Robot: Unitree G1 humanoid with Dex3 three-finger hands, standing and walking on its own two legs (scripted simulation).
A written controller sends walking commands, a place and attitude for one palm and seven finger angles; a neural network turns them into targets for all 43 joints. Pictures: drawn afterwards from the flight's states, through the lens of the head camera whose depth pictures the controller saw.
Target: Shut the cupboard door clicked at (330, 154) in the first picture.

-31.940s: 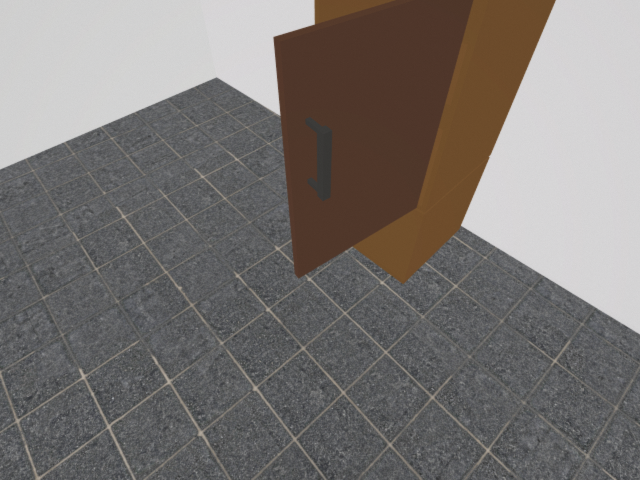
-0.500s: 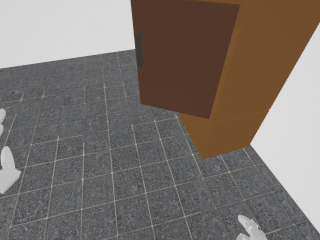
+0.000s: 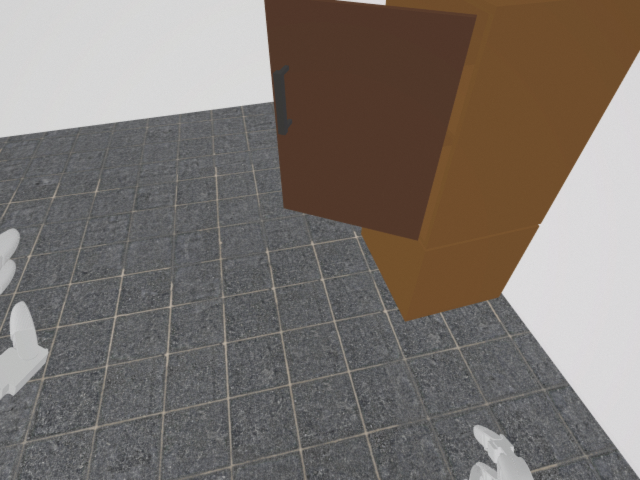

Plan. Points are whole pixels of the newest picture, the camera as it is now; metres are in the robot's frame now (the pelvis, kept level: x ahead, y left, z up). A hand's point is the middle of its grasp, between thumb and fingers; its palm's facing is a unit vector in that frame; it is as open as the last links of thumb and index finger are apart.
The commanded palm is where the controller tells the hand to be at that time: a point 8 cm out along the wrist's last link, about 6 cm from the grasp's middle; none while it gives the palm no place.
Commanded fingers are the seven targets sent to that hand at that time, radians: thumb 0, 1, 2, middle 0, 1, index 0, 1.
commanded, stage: stop stepping back and stand still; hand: left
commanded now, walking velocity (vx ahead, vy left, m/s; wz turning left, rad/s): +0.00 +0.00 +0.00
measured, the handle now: (284, 100) +0.92 +0.14 +0.04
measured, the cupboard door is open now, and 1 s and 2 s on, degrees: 55 55 55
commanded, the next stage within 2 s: let the arm hang, fingers relaxed in 1.18 s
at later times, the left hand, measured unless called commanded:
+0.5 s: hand (65, 366) +0.18 +0.24 +0.16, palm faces +0.43 -0.73 -0.53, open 7.4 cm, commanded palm +0.14 +0.27 +0.18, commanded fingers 0.00 0.90 0.90 -0.20 -0.30 -0.20 -0.30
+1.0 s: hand (82, 353) +0.20 +0.23 +0.16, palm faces +0.52 -0.71 -0.48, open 7.4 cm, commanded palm +0.14 +0.26 +0.18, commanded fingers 0.00 0.90 0.90 -0.20 -0.30 -0.20 -0.30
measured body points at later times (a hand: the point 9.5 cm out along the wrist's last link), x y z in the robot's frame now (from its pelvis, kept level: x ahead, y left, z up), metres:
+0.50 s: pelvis +0.00 -0.03 +0.00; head +0.00 -0.06 +0.45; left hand +0.15 +0.27 +0.19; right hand +0.14 -0.27 -0.11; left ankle +0.02 +0.10 -0.70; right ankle -0.06 -0.03 -0.73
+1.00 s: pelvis +0.03 -0.06 +0.00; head +0.04 -0.06 +0.45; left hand +0.16 +0.26 +0.18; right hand +0.19 -0.29 -0.10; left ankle +0.02 +0.05 -0.74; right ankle +0.03 -0.15 -0.73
